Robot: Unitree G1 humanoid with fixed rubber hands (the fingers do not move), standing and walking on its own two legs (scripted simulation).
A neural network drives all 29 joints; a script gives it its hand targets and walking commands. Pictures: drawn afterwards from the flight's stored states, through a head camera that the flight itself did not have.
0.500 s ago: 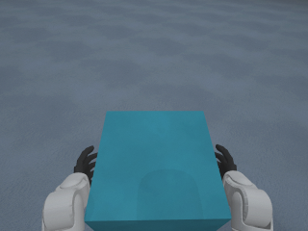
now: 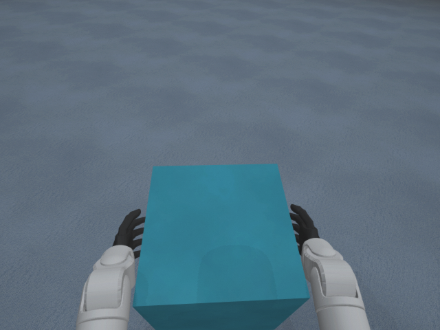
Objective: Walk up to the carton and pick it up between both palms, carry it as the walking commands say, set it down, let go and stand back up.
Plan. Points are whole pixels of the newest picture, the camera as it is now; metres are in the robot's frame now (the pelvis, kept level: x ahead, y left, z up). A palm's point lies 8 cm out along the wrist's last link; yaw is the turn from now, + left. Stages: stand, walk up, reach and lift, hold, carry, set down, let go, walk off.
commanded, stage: hold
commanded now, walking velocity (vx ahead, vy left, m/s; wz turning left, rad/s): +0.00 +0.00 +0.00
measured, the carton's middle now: (217, 252) +0.30 +0.00 -0.03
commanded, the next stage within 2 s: set down in 0.62 s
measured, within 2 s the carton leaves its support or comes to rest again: neither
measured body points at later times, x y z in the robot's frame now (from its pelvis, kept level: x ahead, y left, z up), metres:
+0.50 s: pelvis +0.00 -0.01 +0.00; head -0.02 +0.00 +0.45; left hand +0.30 +0.17 +0.04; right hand +0.30 -0.17 +0.04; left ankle +0.03 +0.11 -0.74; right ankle +0.02 -0.12 -0.74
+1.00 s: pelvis +0.00 +0.00 +0.00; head +0.01 +0.00 +0.45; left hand +0.30 +0.17 +0.00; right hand +0.31 -0.18 +0.00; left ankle +0.03 +0.11 -0.74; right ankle +0.02 -0.12 -0.74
